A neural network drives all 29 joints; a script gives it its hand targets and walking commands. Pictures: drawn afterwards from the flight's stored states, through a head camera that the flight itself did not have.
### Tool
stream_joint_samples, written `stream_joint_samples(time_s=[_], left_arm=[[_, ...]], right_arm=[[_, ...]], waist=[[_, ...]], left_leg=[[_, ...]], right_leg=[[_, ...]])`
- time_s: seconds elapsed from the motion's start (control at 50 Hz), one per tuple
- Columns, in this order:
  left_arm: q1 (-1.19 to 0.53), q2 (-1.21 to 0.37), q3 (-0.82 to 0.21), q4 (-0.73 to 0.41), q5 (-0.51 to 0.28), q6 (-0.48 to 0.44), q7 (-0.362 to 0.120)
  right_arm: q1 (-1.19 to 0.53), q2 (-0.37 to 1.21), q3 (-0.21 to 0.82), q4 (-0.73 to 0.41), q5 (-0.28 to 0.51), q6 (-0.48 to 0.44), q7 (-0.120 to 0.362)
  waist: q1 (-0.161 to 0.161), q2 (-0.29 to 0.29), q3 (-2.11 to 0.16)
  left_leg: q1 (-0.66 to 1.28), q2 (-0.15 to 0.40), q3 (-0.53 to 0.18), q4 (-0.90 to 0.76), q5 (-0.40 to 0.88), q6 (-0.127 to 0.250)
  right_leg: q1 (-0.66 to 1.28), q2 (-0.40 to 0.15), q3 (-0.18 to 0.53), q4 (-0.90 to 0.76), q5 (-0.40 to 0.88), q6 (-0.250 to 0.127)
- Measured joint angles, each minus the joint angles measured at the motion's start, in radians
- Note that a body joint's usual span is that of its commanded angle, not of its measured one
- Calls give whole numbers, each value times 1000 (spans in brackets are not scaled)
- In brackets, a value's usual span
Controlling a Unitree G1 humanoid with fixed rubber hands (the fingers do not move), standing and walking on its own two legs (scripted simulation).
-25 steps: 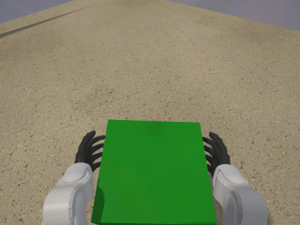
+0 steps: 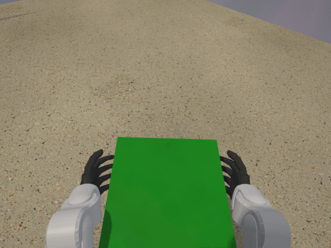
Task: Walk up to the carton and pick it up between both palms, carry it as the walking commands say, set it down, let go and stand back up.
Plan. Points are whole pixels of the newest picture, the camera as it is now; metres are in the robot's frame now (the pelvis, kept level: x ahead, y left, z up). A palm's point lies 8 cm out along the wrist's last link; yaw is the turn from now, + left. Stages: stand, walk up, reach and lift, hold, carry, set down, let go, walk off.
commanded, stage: carry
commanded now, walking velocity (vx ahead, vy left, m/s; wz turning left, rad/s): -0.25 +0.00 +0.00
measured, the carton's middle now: (164, 204) +0.22 +0.01 +0.00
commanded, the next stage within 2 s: none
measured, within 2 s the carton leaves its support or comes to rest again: neither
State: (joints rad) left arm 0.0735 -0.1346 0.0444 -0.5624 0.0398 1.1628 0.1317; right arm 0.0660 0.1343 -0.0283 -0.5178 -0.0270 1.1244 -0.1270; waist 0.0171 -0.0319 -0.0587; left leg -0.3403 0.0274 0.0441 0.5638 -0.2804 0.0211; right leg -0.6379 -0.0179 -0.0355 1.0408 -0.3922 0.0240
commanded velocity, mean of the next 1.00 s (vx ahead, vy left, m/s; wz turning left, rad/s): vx -0.05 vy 0.16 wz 0.00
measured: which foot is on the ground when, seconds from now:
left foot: down 0.00-0.24, up 0.26-0.66, down 0.68-0.96, up 0.98-1.00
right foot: up 0.00-0.20, down 0.22-0.68, up 0.70-0.94, down 0.96-1.00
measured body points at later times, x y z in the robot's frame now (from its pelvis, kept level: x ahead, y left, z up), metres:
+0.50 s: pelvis -0.18 +0.01 +0.01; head -0.19 -0.02 +0.46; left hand +0.06 +0.14 +0.10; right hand +0.06 -0.16 +0.09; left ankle -0.22 +0.17 -0.65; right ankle -0.14 -0.11 -0.73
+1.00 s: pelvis -0.29 +0.12 -0.01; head -0.29 +0.10 +0.44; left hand -0.04 +0.26 +0.08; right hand -0.05 -0.05 +0.07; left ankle -0.28 +0.19 -0.72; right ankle -0.29 +0.03 -0.74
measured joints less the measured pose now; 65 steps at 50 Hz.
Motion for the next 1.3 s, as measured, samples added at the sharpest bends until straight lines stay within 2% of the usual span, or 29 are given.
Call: stream_joint_samples(time_s=[0.04, 0.08, 0.12, 0.18, 0.22, 0.24, 0.26, 0.3, 0.38, 0.44, 0.54, 0.6, 0.66, 0.68, 0.7, 0.74, 0.78, 0.82, 0.86, 0.9, 0.94, 0.96, 0.98, 1.02, 1.06, 1.1, 1.18, 1.24, 1.3], left_arm=[[-1, 0, -8, -8, -2, -7, 3], [-7, 1, -15, -14, -5, -13, 4], [-15, 2, -18, -20, -7, -16, 5], [-22, 3, -15, -21, -11, -16, 5], [-26, 3, -9, -17, -13, -15, 4], [-24, 2, -13, 0, -10, -23, 3], [-18, 1, -18, 19, -8, -27, 2], [1, 1, -21, 33, -10, -26, 1], [23, -3, -5, 9, -9, -31, -6], [16, -3, 4, 4, -6, -38, -10], [-2, 0, 12, 16, -3, -34, -11], [-14, 1, 13, 15, -2, -28, -10], [-24, 2, 9, 9, 1, -22, -9], [-29, 3, 11, 10, 1, -22, -8], [-28, 4, 17, 18, -1, -20, -8], [-10, 2, 19, 24, 1, -6, -7], [1, 0, 14, 16, 1, 3, -5], [2, 0, 6, 6, -1, -2, -2], [-3, 1, -2, -5, -4, -10, -1], [-10, 2, -6, -12, -7, -17, -1], [-15, 2, -7, -12, -8, -18, -1], [-18, 2, -10, -6, -7, -21, -1], [-22, 2, -15, 14, -4, -30, -1], [-23, 2, -15, 47, -5, -33, -1], [-9, 1, -17, 51, -2, -34, 5], [3, -1, -11, 34, -5, -37, 5], [7, -2, -7, 2, -4, -42, 4], [-4, 0, -12, -11, 1, -37, 5], [-19, 2, -17, -20, 8, -25, 5]], right_arm=[[5, 1, -4, -17, -1, -5, 3], [6, 1, -9, -35, -2, -8, 6], [4, 1, -12, -50, -3, -8, 7], [-4, 0, -10, -56, -10, -3, 8], [-8, -1, -5, -52, -16, 0, 8], [-11, -2, -12, -44, -16, 2, 8], [-5, -2, -16, -34, -17, 7, 8], [10, 1, -18, -29, -13, 20, 2], [1, -1, 1, -28, -7, 23, -8], [-24, -4, 5, -22, -5, 23, -12], [-54, -6, 1, -1, -6, 32, -13], [-58, -6, -1, -1, -4, 28, -13], [-56, -6, -5, -6, -2, 21, -12], [-56, -6, -4, -4, -3, 17, -11], [-50, -5, 1, 12, -6, 8, -9], [-28, -3, 9, 31, -10, 6, -7], [-8, -1, 10, 24, -10, 6, -5], [0, 0, 6, 4, -8, 3, -3], [0, 0, 0, -20, -7, 0, -2], [-3, 0, -2, -36, -7, -2, -2], [-4, 0, -4, -43, -9, -1, -1], [-8, -2, -8, -43, -9, 0, -1], [-13, -3, -17, -33, -8, 1, -1], [-11, -2, -23, -12, -10, 9, -3], [-9, -2, -12, -8, -12, 16, -17], [-12, -2, -3, -11, -10, 15, -18], [-25, -4, 4, -25, -5, 11, -19], [-33, -4, -2, -37, 0, 12, -18], [-37, -4, -9, -45, 4, 13, -7]], waist=[[4, 10, -1], [3, 23, -9], [-1, 38, -19], [-10, 63, -34], [-11, 66, -40], [-12, 90, -33], [-15, 97, -29], [-24, 78, -19], [-40, 65, -14], [-41, 63, -27], [-29, 41, -54], [-15, 20, -56], [-7, 5, -50], [-9, -2, -46], [-7, -18, -40], [3, -19, -34], [7, -9, -32], [6, 0, -31], [-1, 11, -33], [-12, 26, -41], [-17, 34, -54], [-16, 44, -58], [-14, 64, -52], [-21, 70, -37], [-26, 67, -23], [-27, 62, -13], [-24, 42, -13], [-19, 24, -19], [-19, 13, -25]], left_leg=[[-26, 9, -3, -4, 27, 3], [-57, 17, -3, -7, 54, 4], [-88, 22, -1, -13, 83, 4], [-134, 29, 11, -21, 126, 2], [-165, 27, 27, -17, 152, -4], [-177, 40, 22, -10, 160, -9], [-191, 36, 15, 21, 88, -19], [-232, -3, -8, 195, -70, -31], [-266, -36, -50, 493, -71, -39], [-234, -29, -63, 566, -87, -55], [-116, -17, -43, 392, -146, -62], [-33, -24, -25, 208, -179, -45], [77, -29, 5, -45, -133, -20], [95, -32, 10, -109, -64, -15], [85, -41, 14, -103, -6, -14], [69, -35, 17, -73, 5, -9], [56, -25, 16, -62, -3, 1], [38, -23, 21, -54, -2, 13], [14, -27, 29, -40, 1, 25], [-14, -37, 40, -18, -2, 37], [-40, -54, 59, 13, -13, 47], [-59, -58, 68, 42, -23, 50], [-80, -53, 61, 87, -42, 38], [-132, -62, 33, 243, -144, 18], [-180, -55, 2, 397, -149, 2], [-205, -27, -18, 468, -115, -13], [-183, 28, -33, 363, -92, -40], [-121, 43, -25, 187, -82, -47], [-20, 40, 3, -46, 0, -42]], right_leg=[[11, 18, 6, 98, -11, 5], [58, 29, 1, 80, -33, 9], [129, 31, -13, -25, -64, 10], [255, 29, -43, -266, -83, 4], [346, 17, -60, -475, 11, -5], [348, 30, -68, -506, 67, -28], [338, 31, -66, -503, 87, -44], [325, 8, -54, -504, 106, -57], [312, -23, -33, -550, 169, -52], [286, -40, -30, -567, 208, -46], [237, -82, -29, -598, 271, -25], [205, -110, -28, -613, 310, -5], [166, -131, -25, -595, 335, 23], [145, -140, -24, -561, 320, 29], [123, -148, -18, -506, 242, 32], [69, -115, -11, -300, 66, 26], [29, -73, -14, -91, 11, 15], [29, -39, -29, -4, -2, 7], [71, -18, -53, -48, -19, 1], [141, -4, -80, -174, -33, -8], [242, -5, -106, -383, 58, -11], [276, -7, -111, -457, 91, -34], [271, -2, -110, -458, 90, -55], [272, -17, -103, -456, 92, -67], [288, -35, -94, -489, 117, -56], [298, -52, -84, -523, 148, -39], [292, -95, -66, -561, 193, -3], [271, -129, -53, -560, 210, 32], [231, -160, -38, -498, 196, 70]])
